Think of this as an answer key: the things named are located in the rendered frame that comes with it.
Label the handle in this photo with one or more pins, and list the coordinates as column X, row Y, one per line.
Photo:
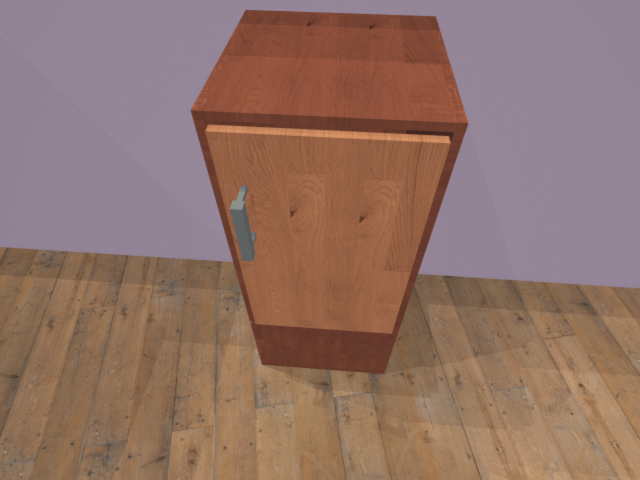
column 245, row 237

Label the cupboard door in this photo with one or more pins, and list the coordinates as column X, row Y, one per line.
column 338, row 216

